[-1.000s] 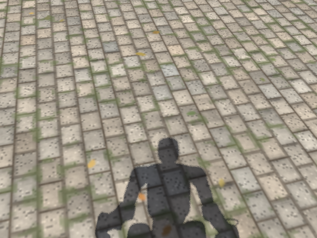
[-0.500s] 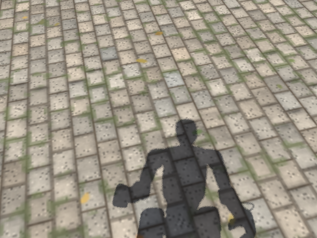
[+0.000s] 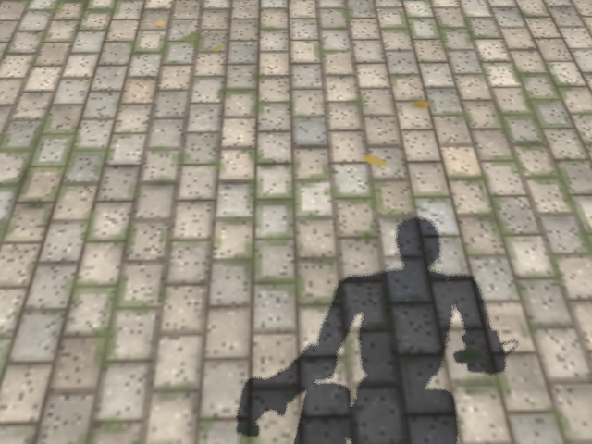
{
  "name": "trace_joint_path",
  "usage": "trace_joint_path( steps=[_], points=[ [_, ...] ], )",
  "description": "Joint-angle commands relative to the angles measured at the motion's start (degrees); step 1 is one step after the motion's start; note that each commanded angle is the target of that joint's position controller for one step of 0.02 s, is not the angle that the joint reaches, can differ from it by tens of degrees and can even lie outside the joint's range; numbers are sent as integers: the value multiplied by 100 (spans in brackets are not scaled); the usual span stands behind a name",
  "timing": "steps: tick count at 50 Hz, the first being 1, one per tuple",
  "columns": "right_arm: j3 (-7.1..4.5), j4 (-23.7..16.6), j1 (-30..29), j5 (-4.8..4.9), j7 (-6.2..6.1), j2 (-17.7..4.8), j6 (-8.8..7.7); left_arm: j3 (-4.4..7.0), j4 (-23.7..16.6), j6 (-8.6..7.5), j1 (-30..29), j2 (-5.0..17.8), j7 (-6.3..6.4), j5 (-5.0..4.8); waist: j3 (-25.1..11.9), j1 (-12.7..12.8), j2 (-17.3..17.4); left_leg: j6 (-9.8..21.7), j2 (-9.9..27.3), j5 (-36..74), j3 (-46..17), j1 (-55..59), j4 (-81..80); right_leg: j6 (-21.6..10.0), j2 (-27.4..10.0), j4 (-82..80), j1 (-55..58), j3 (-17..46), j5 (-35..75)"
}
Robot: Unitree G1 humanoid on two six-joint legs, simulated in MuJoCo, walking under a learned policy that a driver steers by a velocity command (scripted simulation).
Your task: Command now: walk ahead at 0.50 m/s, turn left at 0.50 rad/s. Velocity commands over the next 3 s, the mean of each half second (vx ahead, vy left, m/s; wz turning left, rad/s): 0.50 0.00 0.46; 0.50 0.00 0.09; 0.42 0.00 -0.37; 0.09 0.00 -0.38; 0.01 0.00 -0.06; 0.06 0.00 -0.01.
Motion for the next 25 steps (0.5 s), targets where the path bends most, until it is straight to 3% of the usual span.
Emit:
trace_joint_path(
  steps=[1, 2, 5, 8, 11, 13, 16, 18, 19, 20, 21, 22, 23, 24, 25],
  points=[
    [-249, -265, 782, -57, -83, -802, -39, 157, -711, -366, -506, 795, -5, 16, -837, -350, -139, 1211, 1658, 645, -2768, 2864, -1714, -85, -476, 400, -2735, 546, 638],
    [-204, -365, 595, -128, -99, -690, -42, 186, -718, -302, -413, 809, 2, 70, -760, -145, 1, 1197, 1510, 1071, -2521, 2371, -1847, -37, -586, 185, -2336, 594, 774],
    [-228, -412, 553, -53, -162, -750, -51, 177, -784, -108, -321, 614, 23, 156, -547, 36, 124, 1259, 1307, 1573, -2040, 1601, -2108, 271, -588, -534, -2092, 439, 1016],
    [-294, -359, 782, -13, -276, -938, -20, 116, -1018, -70, -978, 452, 41, 174, -315, -152, 193, 1042, 987, 1434, -1602, 1202, -2150, 477, -417, -1850, -2034, 332, 2129],
    [-312, -282, 1048, 10, -323, -978, 40, 70, -1193, -119, -1577, 350, -12, 115, -293, -419, 363, 748, 786, 856, -1501, 1006, -2026, 478, -103, -3040, -1489, 253, 3191],
    [-322, -203, 1239, 39, -325, -984, 65, 96, -1307, -151, -1814, 440, -44, 52, -279, -499, 440, 680, 897, 564, -1765, 1173, -1879, 436, -16, -3361, -1349, 352, 3297],
    [-298, -143, 1330, 33, -363, -861, 108, 175, -1318, -222, -1748, 661, -111, 36, -330, -420, 572, 587, 1189, 428, -2190, 1859, -1398, 247, -65, -3703, -1318, 509, 2902],
    [-287, -115, 1289, -4, -366, -809, 149, 232, -1222, -278, -1370, 737, -124, 58, -386, -215, 717, 488, 1253, 900, -2285, 2077, -1017, 22, -42, -3867, -880, 348, 2503],
    [-233, -135, 1274, -27, -350, -670, 156, 313, -1092, -303, -888, 864, -98, 103, -664, 19, 681, 353, 989, 1448, -2133, 2045, -456, -160, -35, -4027, -135, 261, 2444],
    [-121, -227, 1258, -91, -328, -424, 147, 385, -1011, -322, -113, 1109, -66, 184, -1395, 374, 330, 159, 683, 1046, -1801, 1522, 884, -519, -750, -3835, 1200, 929, 2377],
    [-18, -253, 2102, 38, -319, -99, 79, 546, -798, -244, 637, 1628, -62, 216, -2195, 209, -1268, -337, -169, -792, -1071, -498, 2918, -1516, -1925, -4048, 3315, 3299, 1435],
    [-30, -195, 2149, 94, -333, -396, 36, 483, -653, -207, 840, 1271, -127, 7, -2096, 306, -1617, -402, -102, -2396, -1192, -1532, 3821, -1677, -2275, -4761, 3460, 4714, -64],
    [-135, -249, 1522, 129, -326, -807, 26, 372, -736, -185, 509, 898, -120, -35, -1222, 410, -912, -373, 180, -1979, -1306, -1905, 4148, -1419, -2081, -4907, 2767, 4079, -503],
    [-130, -369, 1001, 65, -332, -825, 29, 312, -816, -139, 166, 762, -107, 37, -761, 353, -456, -359, 420, -1560, -1034, -1822, 4056, -1227, -1835, -4948, 2040, 3285, -50],
    [-127, -467, 685, -31, -316, -754, 9, 259, -803, -112, -63, 639, -110, 86, -349, 239, -309, -356, 591, -1262, -917, -1738, 3684, -1208, -1604, -5108, 1366, 2761, 574]
  ],
)
Next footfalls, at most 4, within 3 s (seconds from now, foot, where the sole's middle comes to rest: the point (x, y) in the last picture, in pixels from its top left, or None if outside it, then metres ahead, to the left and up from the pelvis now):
0.40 right None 0.42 -0.11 -0.76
0.90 left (228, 353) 0.64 0.20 -0.76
1.44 right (311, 242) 0.96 0.00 -0.76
1.92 left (225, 227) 1.01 0.24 -0.76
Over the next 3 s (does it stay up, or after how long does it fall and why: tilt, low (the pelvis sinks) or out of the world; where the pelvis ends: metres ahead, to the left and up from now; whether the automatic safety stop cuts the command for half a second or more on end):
stays up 0.97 0.12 0.01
